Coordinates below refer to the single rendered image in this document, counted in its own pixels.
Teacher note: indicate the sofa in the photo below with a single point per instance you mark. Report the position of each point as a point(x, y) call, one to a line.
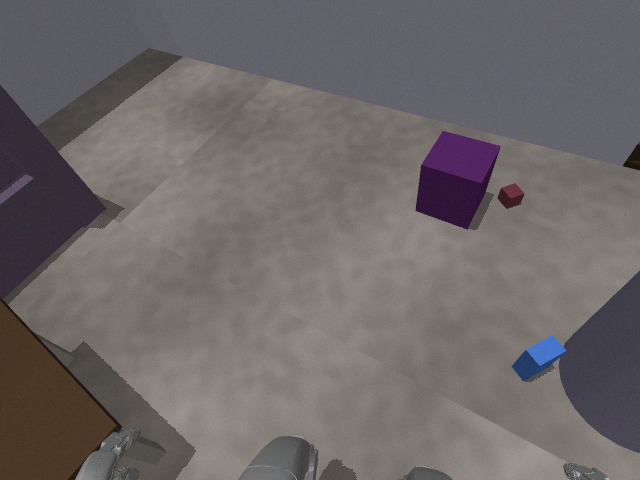
point(43, 202)

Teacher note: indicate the right robot hand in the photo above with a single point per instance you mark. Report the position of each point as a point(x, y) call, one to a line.
point(579, 472)

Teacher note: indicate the left robot hand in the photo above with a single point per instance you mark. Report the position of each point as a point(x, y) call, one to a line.
point(101, 465)

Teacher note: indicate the coffee table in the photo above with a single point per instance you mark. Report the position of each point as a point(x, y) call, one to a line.
point(49, 422)

